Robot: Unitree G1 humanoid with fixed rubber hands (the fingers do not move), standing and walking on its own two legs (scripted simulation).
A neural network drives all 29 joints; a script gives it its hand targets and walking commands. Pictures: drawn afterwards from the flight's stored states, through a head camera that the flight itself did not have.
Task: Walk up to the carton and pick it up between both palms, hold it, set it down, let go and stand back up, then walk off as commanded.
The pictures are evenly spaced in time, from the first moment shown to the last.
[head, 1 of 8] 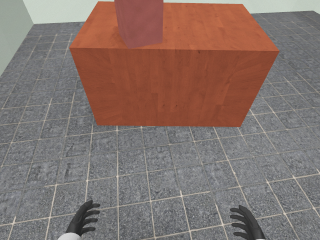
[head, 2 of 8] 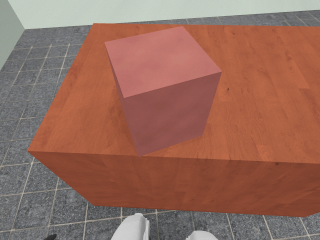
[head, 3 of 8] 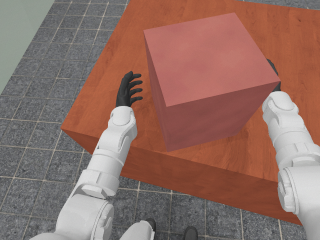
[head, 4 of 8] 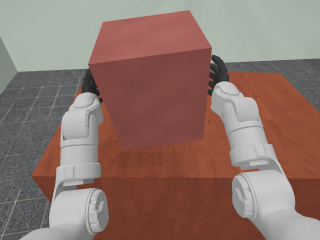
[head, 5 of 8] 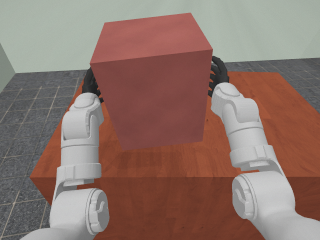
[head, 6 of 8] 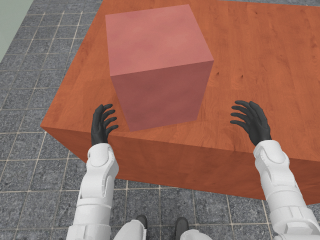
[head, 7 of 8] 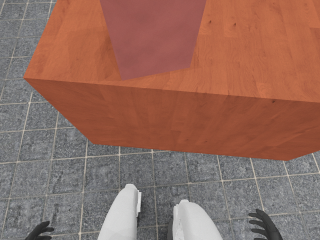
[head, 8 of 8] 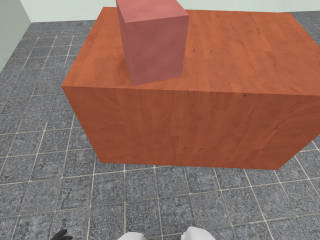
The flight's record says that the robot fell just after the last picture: no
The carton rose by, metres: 0.19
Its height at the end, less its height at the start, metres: +0.00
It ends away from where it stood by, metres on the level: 0.04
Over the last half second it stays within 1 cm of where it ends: yes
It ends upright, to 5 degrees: yes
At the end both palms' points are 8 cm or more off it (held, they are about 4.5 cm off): yes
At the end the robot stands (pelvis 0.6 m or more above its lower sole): yes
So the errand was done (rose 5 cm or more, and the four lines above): yes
